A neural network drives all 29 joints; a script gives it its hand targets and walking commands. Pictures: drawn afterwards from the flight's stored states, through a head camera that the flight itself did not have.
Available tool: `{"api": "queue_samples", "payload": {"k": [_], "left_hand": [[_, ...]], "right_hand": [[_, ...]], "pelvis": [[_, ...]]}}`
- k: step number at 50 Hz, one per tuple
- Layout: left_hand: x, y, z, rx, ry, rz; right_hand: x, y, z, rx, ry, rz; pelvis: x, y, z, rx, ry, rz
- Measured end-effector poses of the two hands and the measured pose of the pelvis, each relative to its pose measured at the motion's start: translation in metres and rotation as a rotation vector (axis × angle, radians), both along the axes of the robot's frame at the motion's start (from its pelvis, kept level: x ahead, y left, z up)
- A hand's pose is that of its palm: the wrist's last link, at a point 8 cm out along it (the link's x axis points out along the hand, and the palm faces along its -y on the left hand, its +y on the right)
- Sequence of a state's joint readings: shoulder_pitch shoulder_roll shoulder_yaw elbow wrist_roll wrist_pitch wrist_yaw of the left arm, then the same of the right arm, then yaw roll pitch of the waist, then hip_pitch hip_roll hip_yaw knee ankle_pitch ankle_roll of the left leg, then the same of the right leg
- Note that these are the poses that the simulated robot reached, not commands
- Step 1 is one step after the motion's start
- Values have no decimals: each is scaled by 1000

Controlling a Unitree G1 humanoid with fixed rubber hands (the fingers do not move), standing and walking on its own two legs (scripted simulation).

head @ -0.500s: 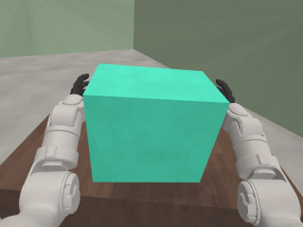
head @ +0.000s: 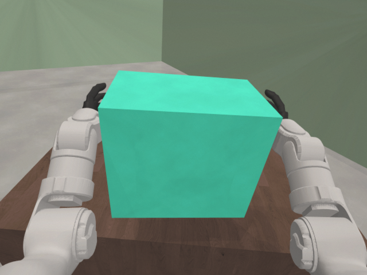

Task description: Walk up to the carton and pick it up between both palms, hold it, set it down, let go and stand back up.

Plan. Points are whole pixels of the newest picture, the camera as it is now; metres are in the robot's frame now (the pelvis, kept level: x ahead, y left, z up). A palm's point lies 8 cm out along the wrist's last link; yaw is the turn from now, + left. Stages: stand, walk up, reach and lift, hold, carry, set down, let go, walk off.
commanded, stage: hold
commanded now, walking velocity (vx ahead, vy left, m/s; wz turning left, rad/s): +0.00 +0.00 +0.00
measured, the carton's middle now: (182, 145) +0.37 +0.03 +0.19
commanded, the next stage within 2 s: none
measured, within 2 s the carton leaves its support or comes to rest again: neither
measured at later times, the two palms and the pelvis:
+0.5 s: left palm (90, 116) +0.35 +0.22 +0.26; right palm (278, 122) +0.36 -0.17 +0.27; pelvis +0.00 +0.00 +0.00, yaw +0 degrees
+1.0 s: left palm (90, 116) +0.35 +0.22 +0.25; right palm (278, 122) +0.36 -0.17 +0.27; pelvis +0.00 +0.00 +0.00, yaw +0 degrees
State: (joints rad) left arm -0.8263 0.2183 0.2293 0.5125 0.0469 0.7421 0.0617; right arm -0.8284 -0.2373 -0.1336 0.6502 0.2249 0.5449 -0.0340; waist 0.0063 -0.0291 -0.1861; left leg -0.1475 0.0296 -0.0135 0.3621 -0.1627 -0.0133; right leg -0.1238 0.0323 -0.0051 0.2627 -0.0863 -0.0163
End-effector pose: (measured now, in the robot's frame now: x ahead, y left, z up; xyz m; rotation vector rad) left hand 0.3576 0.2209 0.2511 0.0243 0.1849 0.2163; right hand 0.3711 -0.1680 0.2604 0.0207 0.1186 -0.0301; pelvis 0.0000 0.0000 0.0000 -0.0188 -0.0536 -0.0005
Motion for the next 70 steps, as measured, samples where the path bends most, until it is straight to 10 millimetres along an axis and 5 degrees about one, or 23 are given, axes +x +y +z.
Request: {"api": "queue_samples", "payload": {"k": [70], "left_hand": [[-7, 0, 3, -1, 4, -6]], "right_hand": [[-6, 0, 10, -4, -1, -1]], "pelvis": [[-4, 0, 0, 0, -5, 1]]}}
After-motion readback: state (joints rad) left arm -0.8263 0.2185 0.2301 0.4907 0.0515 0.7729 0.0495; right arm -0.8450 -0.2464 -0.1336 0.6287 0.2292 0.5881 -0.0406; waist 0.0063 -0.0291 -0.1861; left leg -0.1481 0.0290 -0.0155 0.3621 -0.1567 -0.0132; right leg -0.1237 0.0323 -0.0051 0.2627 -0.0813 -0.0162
